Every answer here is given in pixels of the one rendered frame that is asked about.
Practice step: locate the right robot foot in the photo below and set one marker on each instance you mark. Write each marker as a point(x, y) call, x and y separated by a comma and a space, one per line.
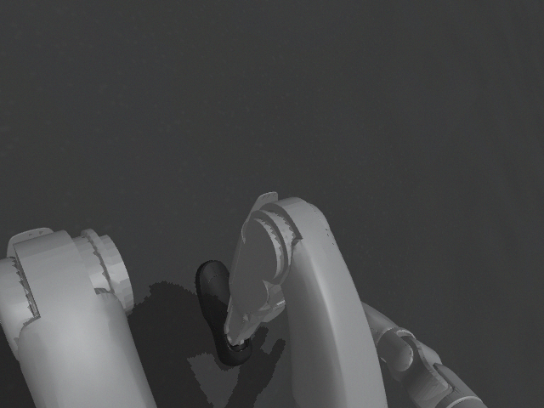
point(212, 286)

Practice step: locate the right robot hand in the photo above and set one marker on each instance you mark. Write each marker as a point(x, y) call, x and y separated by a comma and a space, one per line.
point(378, 322)

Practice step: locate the right robot arm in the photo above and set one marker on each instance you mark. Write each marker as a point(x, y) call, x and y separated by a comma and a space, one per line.
point(428, 383)

